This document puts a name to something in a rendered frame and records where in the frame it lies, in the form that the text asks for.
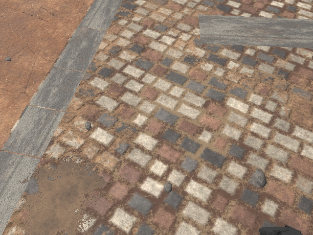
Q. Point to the right robot hand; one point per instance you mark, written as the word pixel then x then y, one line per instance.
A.
pixel 279 230

